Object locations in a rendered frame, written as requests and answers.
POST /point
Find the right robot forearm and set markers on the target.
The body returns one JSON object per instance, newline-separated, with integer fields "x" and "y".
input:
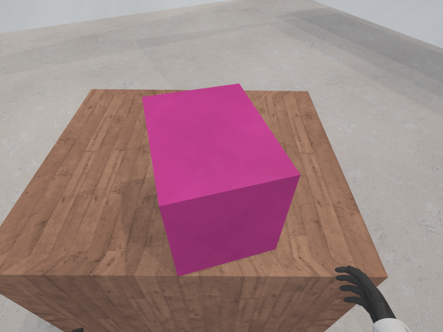
{"x": 390, "y": 325}

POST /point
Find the right robot hand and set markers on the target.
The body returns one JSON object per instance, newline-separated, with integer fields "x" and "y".
{"x": 371, "y": 298}

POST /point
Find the pedestal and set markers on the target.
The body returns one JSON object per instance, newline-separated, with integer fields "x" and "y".
{"x": 85, "y": 245}

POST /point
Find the carton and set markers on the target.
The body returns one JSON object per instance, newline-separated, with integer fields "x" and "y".
{"x": 224, "y": 183}

